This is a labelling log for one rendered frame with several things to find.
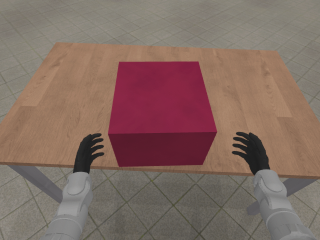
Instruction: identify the right robot forearm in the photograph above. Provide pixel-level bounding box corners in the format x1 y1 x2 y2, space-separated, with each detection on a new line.
252 169 317 240

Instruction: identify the table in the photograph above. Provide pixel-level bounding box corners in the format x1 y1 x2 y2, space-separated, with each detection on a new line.
0 42 320 216

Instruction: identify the right robot hand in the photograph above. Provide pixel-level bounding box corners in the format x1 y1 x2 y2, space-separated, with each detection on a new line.
232 132 270 176

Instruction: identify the carton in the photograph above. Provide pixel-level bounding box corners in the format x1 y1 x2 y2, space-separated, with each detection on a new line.
108 61 217 167

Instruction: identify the left robot forearm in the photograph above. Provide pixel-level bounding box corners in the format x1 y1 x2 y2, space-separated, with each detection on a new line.
39 172 93 240

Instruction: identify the left robot hand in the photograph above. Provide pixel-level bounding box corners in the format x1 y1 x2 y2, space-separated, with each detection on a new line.
73 133 104 174

